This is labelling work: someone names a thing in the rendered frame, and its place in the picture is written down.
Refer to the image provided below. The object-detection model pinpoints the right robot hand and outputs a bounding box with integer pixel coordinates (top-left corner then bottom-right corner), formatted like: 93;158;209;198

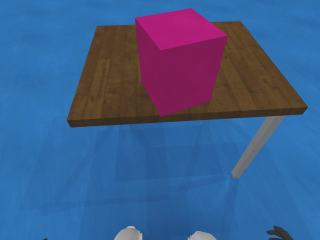
267;225;294;240

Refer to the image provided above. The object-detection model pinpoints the table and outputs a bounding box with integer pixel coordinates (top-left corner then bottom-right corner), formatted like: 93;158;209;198
66;21;308;178

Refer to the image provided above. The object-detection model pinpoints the robot left thigh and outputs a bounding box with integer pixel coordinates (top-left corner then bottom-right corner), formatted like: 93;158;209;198
114;228;143;240

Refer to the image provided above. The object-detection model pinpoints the carton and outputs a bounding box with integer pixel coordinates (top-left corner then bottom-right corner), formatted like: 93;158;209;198
135;8;228;117

